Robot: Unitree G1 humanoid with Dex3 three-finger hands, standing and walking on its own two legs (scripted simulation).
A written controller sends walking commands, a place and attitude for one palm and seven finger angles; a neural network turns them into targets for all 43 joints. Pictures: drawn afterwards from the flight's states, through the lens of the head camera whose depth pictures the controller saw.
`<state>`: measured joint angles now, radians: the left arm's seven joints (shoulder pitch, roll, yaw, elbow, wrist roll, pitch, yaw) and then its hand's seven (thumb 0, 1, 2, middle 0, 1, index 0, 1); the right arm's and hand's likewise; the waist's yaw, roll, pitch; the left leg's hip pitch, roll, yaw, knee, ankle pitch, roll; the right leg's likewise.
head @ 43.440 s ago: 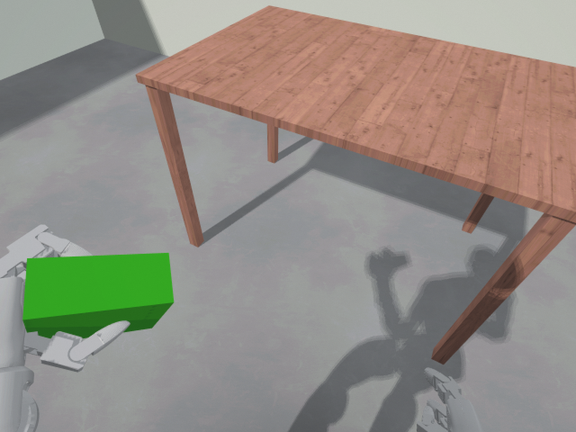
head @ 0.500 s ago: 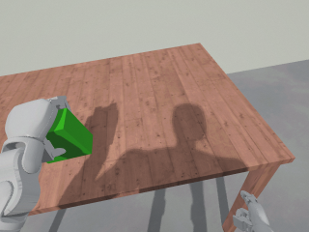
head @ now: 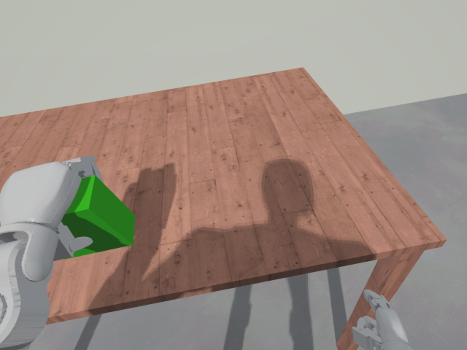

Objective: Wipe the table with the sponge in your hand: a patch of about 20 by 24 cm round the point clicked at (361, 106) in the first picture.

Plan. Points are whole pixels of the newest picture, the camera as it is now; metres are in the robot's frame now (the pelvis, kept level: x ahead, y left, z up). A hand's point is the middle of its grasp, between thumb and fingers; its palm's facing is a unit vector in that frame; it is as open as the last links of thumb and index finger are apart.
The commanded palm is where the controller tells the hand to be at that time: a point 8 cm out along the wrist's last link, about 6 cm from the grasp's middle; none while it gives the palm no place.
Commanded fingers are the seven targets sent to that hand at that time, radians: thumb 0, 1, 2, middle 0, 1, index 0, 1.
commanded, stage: bring the sponge back beside the body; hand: left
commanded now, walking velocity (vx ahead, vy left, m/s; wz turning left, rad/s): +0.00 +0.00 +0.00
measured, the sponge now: (87, 226) +0.22 +0.28 +0.14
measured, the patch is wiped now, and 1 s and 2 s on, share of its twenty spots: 1.00 1.00 1.00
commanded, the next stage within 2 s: step back with the hand held close in 0.94 s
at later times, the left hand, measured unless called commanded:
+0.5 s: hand (59, 225) +0.19 +0.28 +0.18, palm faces +0.17 -0.05 -0.98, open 9.5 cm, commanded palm +0.15 +0.28 +0.25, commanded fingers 0.00 0.10 1.30 -1.20 -1.60 -1.20 -1.60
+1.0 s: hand (59, 228) +0.19 +0.28 +0.18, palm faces +0.17 -0.06 -0.98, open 9.5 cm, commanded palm +0.15 +0.28 +0.25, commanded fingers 0.00 0.10 1.30 -1.20 -1.60 -1.20 -1.60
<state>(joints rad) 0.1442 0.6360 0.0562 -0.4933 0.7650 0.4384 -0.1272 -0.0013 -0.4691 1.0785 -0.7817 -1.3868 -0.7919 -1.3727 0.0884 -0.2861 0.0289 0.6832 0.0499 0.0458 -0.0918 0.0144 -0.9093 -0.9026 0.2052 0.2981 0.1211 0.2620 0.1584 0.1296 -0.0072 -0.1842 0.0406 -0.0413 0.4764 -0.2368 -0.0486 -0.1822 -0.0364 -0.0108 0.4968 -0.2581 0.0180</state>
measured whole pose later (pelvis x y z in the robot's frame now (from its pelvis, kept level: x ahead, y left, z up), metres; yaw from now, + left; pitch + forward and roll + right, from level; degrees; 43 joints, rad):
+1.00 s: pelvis -0.01 +0.00 +0.00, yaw +0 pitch -4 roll +0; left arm 0.24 0.65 0.09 -0.53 0.76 0.40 -0.12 0.00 -0.47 1.08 -0.78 -1.39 -0.79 -1.37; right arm 0.10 -0.28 0.03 0.68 0.04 0.02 -0.10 0.01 -0.91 -0.90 0.21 0.30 0.14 0.27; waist 0.16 0.12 0.00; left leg -0.18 0.04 -0.04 0.49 -0.24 -0.04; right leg -0.17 -0.04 0.00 0.50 -0.25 0.02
